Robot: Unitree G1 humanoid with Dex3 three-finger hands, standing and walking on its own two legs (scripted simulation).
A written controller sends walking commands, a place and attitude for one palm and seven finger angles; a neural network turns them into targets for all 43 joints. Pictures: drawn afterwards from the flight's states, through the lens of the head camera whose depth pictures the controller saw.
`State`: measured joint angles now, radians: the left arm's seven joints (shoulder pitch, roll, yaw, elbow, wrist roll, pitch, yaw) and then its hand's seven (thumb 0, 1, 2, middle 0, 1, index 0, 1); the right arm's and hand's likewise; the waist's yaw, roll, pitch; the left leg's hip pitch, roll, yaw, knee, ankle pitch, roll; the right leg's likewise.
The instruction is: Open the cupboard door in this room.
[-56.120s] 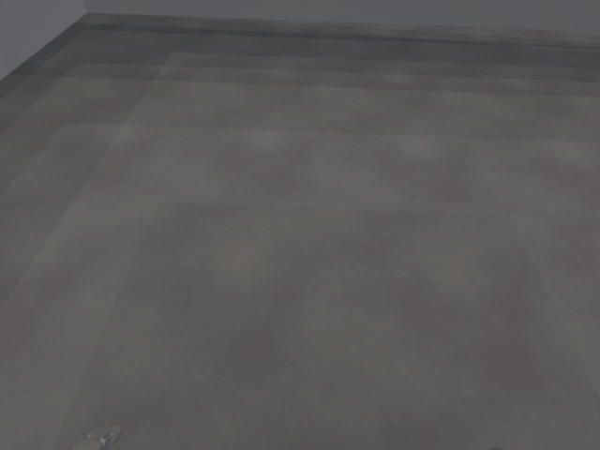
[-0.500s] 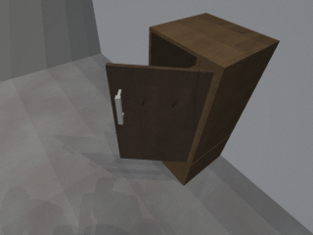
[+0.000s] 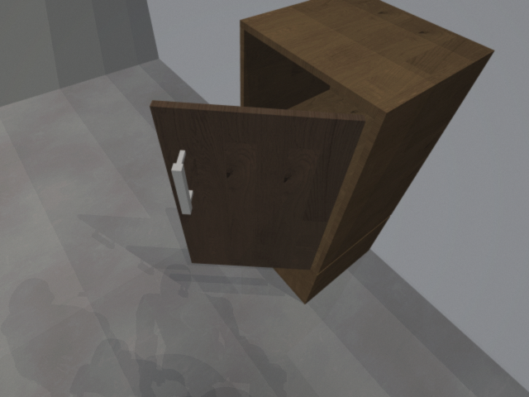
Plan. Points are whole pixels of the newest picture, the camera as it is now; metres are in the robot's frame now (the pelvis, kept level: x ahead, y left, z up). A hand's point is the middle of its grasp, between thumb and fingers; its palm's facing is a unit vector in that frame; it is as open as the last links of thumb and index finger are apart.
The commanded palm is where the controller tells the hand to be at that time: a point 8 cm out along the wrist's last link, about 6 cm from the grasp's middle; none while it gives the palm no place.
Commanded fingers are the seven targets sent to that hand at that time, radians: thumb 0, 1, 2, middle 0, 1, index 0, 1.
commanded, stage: come to a stop and stand still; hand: left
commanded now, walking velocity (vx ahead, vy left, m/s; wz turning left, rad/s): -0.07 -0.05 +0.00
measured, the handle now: (184, 183) +0.51 +0.20 -0.05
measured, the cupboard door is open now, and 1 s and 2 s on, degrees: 49 49 49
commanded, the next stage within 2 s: look again from close up in 0.76 s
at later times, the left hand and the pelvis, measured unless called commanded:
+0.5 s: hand out of the picture -0.02 +0.19 -0.18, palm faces +0.05 -0.98 -0.18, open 7.2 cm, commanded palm none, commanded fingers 0.00 0.90 0.90 -0.20 -0.30 -0.20 -0.30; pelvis -0.04 +0.02 +0.00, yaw +0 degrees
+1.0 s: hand out of the picture -0.12 +0.17 -0.19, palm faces +0.08 -0.99 -0.14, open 7.4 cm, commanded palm none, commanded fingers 0.00 0.90 0.90 -0.20 -0.30 -0.20 -0.30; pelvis -0.07 +0.03 -0.01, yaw +2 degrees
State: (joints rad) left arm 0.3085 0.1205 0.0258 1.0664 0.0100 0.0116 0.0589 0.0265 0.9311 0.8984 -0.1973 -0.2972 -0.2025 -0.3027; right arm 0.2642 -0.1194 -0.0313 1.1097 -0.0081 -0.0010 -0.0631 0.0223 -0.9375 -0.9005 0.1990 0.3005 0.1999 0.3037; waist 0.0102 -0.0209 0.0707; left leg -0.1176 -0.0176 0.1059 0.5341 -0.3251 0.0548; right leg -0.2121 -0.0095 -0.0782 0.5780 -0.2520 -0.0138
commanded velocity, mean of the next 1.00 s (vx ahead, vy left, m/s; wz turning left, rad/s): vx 0.00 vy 0.00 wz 0.00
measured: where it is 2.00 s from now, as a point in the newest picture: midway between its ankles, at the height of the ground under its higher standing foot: outside the picture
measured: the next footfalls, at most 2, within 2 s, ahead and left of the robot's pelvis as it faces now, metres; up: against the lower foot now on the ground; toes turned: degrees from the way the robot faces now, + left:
none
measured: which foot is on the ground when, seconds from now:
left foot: down 0.00-1.00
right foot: down 0.00-1.00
